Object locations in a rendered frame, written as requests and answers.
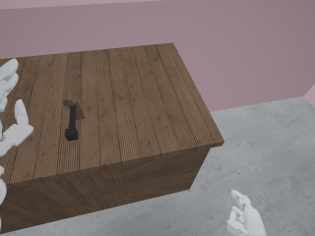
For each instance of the counter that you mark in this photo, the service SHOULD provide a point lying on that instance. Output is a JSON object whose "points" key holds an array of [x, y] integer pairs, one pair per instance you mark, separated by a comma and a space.
{"points": [[144, 132]]}

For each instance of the right robot hand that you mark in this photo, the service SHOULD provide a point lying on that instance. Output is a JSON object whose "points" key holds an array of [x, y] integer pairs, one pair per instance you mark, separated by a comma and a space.
{"points": [[250, 222]]}

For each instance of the tap lever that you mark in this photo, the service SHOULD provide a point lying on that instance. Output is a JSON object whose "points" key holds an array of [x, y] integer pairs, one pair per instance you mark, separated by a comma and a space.
{"points": [[72, 134]]}

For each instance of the left robot hand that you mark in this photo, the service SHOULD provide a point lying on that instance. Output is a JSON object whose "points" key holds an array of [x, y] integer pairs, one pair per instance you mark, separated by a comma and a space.
{"points": [[16, 133]]}

